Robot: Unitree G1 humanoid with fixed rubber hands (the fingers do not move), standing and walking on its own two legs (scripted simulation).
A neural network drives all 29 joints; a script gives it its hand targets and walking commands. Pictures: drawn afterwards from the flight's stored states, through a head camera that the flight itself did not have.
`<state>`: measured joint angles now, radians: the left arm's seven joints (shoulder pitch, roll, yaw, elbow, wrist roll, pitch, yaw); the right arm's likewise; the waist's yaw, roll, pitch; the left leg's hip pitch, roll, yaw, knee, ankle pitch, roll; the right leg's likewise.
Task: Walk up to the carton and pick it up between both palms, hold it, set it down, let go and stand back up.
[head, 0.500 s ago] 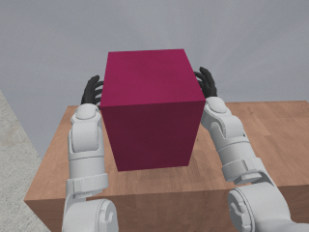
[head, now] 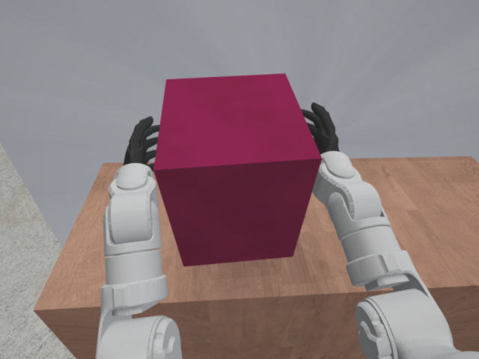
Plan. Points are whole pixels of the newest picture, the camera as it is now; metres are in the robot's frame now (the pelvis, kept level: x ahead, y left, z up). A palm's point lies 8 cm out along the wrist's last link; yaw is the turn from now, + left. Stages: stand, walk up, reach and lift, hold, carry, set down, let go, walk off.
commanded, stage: hold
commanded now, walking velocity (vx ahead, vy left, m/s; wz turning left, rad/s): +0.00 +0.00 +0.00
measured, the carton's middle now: (233, 172) +0.38 +0.01 +0.16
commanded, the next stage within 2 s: set down in 0.96 s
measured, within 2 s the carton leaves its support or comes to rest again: neither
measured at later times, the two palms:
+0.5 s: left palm (140, 163) +0.35 +0.15 +0.21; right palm (324, 151) +0.35 -0.14 +0.21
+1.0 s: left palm (140, 172) +0.35 +0.15 +0.19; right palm (321, 158) +0.35 -0.14 +0.20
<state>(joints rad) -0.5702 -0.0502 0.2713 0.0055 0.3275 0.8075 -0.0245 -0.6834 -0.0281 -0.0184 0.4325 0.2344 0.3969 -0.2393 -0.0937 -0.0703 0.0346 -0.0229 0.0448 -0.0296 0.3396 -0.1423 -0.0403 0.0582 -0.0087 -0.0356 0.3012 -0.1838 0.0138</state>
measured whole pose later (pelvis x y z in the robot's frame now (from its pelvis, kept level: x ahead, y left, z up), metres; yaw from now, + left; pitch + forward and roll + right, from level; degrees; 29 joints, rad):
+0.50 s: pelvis +0.00 +0.00 +0.00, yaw +0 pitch -10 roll +0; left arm -0.62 -0.04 0.30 0.10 0.33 0.78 -0.04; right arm -0.72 -0.02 -0.05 0.50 0.20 0.39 -0.24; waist -0.09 -0.06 0.02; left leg -0.02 0.04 -0.03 0.33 -0.13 -0.04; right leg 0.05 -0.01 -0.03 0.31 -0.18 0.02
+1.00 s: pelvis +0.00 +0.00 +0.00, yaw +0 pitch -11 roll +0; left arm -0.57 -0.05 0.29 0.03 0.34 0.82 -0.04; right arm -0.69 -0.02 -0.02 0.47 0.23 0.40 -0.24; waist -0.10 -0.07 0.05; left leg -0.01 0.04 -0.03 0.33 -0.14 -0.04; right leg 0.07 -0.01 -0.03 0.31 -0.19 0.02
